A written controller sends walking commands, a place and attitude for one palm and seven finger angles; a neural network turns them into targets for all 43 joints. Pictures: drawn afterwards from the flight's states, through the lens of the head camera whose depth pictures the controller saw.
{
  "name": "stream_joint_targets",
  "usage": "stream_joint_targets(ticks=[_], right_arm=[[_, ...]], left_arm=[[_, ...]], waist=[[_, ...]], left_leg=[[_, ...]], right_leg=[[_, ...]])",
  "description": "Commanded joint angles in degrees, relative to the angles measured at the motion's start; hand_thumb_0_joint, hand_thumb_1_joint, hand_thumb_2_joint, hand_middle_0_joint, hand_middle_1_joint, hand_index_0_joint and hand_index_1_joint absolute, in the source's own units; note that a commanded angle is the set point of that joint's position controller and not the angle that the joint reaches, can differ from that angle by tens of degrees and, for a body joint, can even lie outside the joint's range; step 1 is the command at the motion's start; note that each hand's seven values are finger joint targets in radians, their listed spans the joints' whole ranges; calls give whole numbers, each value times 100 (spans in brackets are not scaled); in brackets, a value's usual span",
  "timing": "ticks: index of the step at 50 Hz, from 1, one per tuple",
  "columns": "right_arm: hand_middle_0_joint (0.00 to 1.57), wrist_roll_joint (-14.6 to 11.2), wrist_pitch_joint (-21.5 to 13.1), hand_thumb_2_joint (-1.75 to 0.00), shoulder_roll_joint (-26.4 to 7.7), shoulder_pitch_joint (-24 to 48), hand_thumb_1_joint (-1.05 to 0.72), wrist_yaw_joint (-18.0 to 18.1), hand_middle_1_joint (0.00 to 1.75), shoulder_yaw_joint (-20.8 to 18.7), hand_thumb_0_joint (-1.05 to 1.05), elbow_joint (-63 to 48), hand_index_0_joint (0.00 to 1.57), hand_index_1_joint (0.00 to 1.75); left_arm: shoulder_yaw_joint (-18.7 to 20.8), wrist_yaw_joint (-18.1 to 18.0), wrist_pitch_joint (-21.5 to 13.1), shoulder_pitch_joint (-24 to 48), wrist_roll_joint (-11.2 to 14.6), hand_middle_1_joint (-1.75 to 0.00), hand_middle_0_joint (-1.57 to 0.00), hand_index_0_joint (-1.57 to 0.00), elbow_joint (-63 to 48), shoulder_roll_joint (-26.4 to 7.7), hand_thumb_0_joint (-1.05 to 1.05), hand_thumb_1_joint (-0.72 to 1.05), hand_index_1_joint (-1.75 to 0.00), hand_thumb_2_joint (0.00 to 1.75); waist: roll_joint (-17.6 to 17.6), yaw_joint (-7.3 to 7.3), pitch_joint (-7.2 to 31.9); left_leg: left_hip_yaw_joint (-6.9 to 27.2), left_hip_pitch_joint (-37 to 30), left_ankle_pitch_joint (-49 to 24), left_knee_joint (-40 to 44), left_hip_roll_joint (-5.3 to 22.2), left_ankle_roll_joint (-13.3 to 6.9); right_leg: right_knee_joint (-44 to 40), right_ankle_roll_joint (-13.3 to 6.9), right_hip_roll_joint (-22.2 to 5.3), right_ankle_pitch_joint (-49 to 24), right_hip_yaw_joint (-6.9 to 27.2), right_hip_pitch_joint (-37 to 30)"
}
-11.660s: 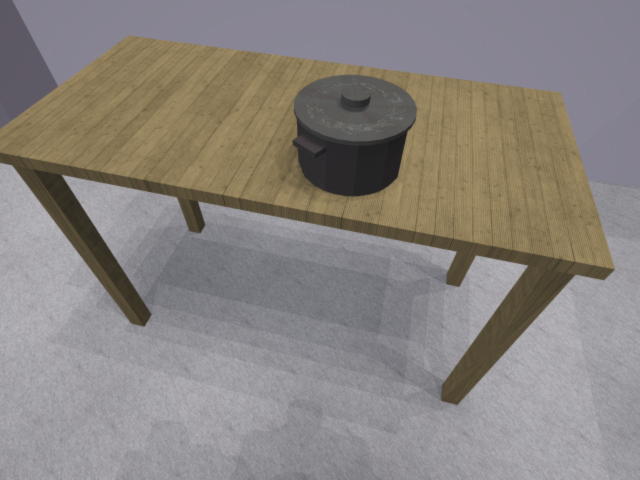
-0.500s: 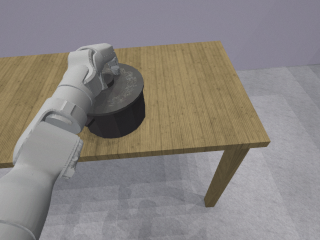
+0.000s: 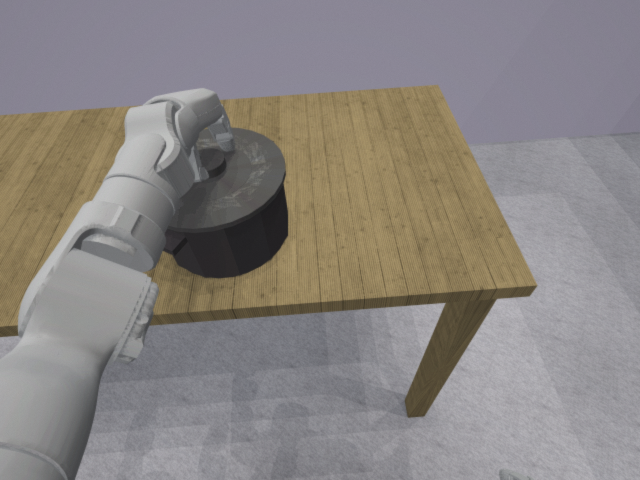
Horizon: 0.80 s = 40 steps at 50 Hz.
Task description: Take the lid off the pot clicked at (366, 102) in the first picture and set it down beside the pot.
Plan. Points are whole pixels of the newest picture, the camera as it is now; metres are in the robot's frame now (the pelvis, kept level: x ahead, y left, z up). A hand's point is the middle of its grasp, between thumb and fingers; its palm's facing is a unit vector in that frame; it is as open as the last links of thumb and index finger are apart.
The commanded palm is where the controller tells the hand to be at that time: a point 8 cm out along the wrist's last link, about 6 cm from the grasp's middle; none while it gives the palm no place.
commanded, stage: close the fingers and squeeze the knob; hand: left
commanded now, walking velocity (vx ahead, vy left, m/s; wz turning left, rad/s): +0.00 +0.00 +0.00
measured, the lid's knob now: (207, 163) +0.50 +0.13 +0.14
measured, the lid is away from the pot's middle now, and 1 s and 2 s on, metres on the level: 0.00 0.00 0.00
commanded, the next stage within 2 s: lift the lid straight up in 1.60 s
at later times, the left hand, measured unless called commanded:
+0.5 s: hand (199, 163) +0.47 +0.13 +0.16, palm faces -0.37 -0.08 -0.93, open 8.9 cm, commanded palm +0.47 +0.13 +0.22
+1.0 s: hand (201, 160) +0.48 +0.13 +0.16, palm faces -0.38 -0.09 -0.92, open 7.5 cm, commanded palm +0.47 +0.13 +0.22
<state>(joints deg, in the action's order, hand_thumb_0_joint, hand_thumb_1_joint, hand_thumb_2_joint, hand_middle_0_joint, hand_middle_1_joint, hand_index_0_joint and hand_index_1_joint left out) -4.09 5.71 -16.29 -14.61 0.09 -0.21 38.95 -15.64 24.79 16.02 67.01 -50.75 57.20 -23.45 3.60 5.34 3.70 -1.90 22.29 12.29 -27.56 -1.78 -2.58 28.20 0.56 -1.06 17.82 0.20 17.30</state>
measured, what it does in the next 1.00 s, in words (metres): stands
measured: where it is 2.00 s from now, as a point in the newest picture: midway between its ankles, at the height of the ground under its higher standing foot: outside the picture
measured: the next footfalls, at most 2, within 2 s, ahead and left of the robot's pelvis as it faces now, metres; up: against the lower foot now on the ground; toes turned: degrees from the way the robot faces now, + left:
none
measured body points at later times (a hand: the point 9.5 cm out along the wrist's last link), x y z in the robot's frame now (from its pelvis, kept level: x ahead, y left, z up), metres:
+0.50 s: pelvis +0.00 +0.00 +0.00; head +0.03 -0.02 +0.45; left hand +0.49 +0.14 +0.21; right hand +0.09 -0.26 -0.13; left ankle +0.01 +0.10 -0.74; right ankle -0.04 -0.13 -0.74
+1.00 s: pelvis +0.00 +0.00 +0.00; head +0.03 -0.02 +0.45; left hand +0.49 +0.13 +0.21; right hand +0.08 -0.27 -0.13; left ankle +0.01 +0.09 -0.74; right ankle -0.04 -0.13 -0.74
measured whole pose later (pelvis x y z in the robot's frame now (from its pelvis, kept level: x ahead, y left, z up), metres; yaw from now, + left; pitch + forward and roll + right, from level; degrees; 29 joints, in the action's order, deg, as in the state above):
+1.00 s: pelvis +0.00 +0.00 +0.00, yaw +0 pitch +7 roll +0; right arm -3.9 5.2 -16.0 -15.2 0.1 -0.4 39.7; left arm -16.2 25.1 16.2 66.7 -50.6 56.8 -23.0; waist 3.5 5.3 3.4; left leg -1.9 21.9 12.0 -27.0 -1.7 -2.5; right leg 27.6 0.5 -1.0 17.5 0.3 17.0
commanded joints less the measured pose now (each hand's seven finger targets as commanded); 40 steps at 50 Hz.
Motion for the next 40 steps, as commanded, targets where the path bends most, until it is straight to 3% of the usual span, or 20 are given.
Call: stream_joint_targets(ticks=[1, 2, 3, 4, 5, 9, 12, 15, 17, 18, 21, 22, 23, 26, 27, 31, 34, 36, 37, 40], right_arm=[[20, -32, -161, -90, -743, 14, -90, 55, 30, -223, 0, -626, 20, 30], [20, -24, -140, -90, -744, 85, -90, 32, 30, -243, 0, -666, 20, 30], [20, -7, -142, -90, -728, 56, -90, 12, 30, -258, 0, -644, 20, 30], [20, -8, -147, -90, -714, 63, -90, 5, 30, -247, 0, -662, 20, 30], [20, 3, -136, -90, -724, 22, -90, -2, 30, -245, 0, -627, 20, 30], [20, 13, -156, -90, -706, 57, -90, 10, 30, -259, 0, -667, 20, 30], [20, -7, -157, -90, -685, 101, -90, -13, 30, -275, 0, -652, 20, 30], [20, -7, -160, -90, -715, 45, -90, 7, 30, -239, 0, -562, 20, 30], [20, -8, -147, -90, -742, 59, -90, 31, 30, -242, 0, -546, 20, 30], [20, -15, -150, -90, -721, 61, -90, 38, 30, -227, 0, -502, 20, 30], [20, 16, -201, -90, -700, 30, -90, 21, 30, -254, 0, -500, 20, 30], [20, 39, -201, -90, -733, 17, -90, 27, 30, -261, 0, -540, 20, 30], [20, 31, -204, -90, -728, 28, -90, 38, 30, -230, 0, -527, 20, 30], [20, -3, -188, -90, -704, 36, -90, 45, 30, -237, 0, -503, 20, 30], [20, 18, -184, -90, -718, -6, -90, 41, 30, -270, 0, -499, 20, 30], [20, 29, -224, -90, -749, -49, -90, 64, 30, -242, 0, -489, 20, 30], [20, 16, -209, -90, -733, -47, -90, 50, 30, -246, 0, -484, 20, 30], [20, 10, -225, -90, -744, -41, -90, 51, 30, -259, 0, -487, 20, 30], [20, 37, -223, -90, -753, -45, -90, 49, 30, -276, 0, -539, 20, 30], [20, 14, -208, -90, -759, -66, -90, 67, 30, -247, 0, -489, 20, 30]], left_arm=[[279, -93, 60, 2619, -64, -70, -52, -52, -725, -1142, 0, -11, -70, 102], [42, -71, 21, 2627, -10, -71, -52, -52, -950, -823, 0, -10, -71, 102], [246, -100, 4, 2664, -93, -73, -52, -52, -1141, -1038, 0, -9, -73, 102], [95, -88, 12, 2533, -102, -75, -52, -52, -986, -851, 0, -8, -75, 102], [321, -114, -5, 2585, -97, -77, -52, -52, -1085, -1110, 0, -7, -77, 102], [406, -137, -23, 2720, -47, -83, -53, -53, -1293, -1189, 0, -3, -83, 102], [53, -127, -6, 2754, 76, -86, -53, -53, -1434, -723, 0, 0, -86, 101], [365, -192, 40, 2748, -44, -90, -54, -54, -1141, -1164, 0, 3, -90, 101], [204, -193, 32, 2871, 43, -92, -55, -55, -1130, -976, 0, 5, -92, 100], [158, -213, 77, 2866, -46, -93, -56, -56, -908, -955, 0, 6, -93, 100], [154, -231, 95, 3076, -83, -95, -57, -57, -1096, -906, 0, 9, -95, 98], [360, -240, 29, 2930, -4, -96, -58, -58, -1168, -1090, 0, 10, -96, 98], [437, -247, 23, 2794, -100, -97, -58, -58, -921, -1243, 0, 11, -97, 97], [-31, -208, 74, 2970, -103, -99, -60, -60, -839, -701, 0, 15, -99, 95], [14, -209, 44, 3024, -7, -100, -61, -61, -985, -675, 0, 16, -100, 95], [428, -236, 46, 3055, -91, -102, -63, -63, -905, -1248, 0, 21, -102, 91], [145, -211, 54, 2874, -69, -103, -65, -65, -780, -875, 0, 25, -103, 89], [225, -211, 47, 2879, -120, -104, -67, -67, -862, -975, 0, 27, -104, 87], [240, -209, -6, 2846, -30, -104, -68, -68, -1066, -921, 0, 29, -104, 85], [344, -205, 41, 2764, -113, -104, -70, -70, -759, -1136, 0, 33, -104, 82]], waist=[[-823, 30, 1902], [-567, 49, 1954], [-566, 4, 2107], [-449, 26, 1998], [-585, 2, 2048], [-631, -5, 2195], [-538, 42, 2083], [-710, 16, 1949], [-668, 63, 1890], [-667, 72, 1831], [-467, 58, 2095], [-494, 10, 2206], [-574, -5, 2265], [-658, 109, 2008], [-668, 104, 2109], [-682, 37, 2184], [-646, 68, 1992], [-710, 53, 2000], [-531, 20, 2149], [-823, 42, 1955]], left_leg=[[159, -1681, -1614, -11, -121, -270], [169, -1812, -1869, -52, -85, -262], [239, -2000, -1998, -67, -54, -241], [227, -2031, -2055, -91, -73, -247], [255, -2009, -1996, -64, -63, -239], [236, -2074, -2005, -67, -86, -274], [298, -2137, -2094, -40, -54, -255], [268, -2003, -1686, 33, -75, -247], [242, -1870, -1539, 61, -86, -246], [230, -1865, -1436, 60, -93, -232], [287, -2108, -1572, 25, -90, -220], [297, -2079, -1739, -2, -79, -233], [278, -2007, -1716, -3, -89, -218], [234, -1958, -1595, 24, -90, -225], [265, -1977, -1716, 9, -69, -239], [247, -1958, -1625, 43, -93, -244], [242, -1904, -1688, 31, -87, -238], [235, -1954, -1738, 8, -81, -244], [239, -2022, -1980, -10, -62, -257], [182, -1796, -1587, 27, -97, -263]], right_leg=[[-273, -218, 255, -2547, -232, -12], [-275, -245, 227, -2570, -245, 105], [-227, -239, 255, -2488, -255, 130], [-245, -239, 273, -2429, -261, 246], [-243, -241, 279, -2440, -272, 154], [-261, -237, 272, -2558, -236, 9], [-300, -256, 260, -2397, -293, 193], [-310, -248, 292, -2231, -281, 172], [-333, -266, 262, -2204, -290, 171], [-305, -258, 278, -2096, -279, 257], [-288, -268, 281, -2102, -282, 305], [-293, -284, 255, -2277, -278, 136], [-236, -267, 265, -2311, -239, 55], [-296, -249, 281, -2216, -273, 287], [-309, -265, 262, -2283, -291, 228], [-294, -254, 269, -2374, -241, 62], [-308, -250, 279, -2357, -266, 185], [-299, -252, 289, -2378, -262, 184], [-318, -269, 253, -2517, -257, 111], [-323, -234, 283, -2434, -240, 60]])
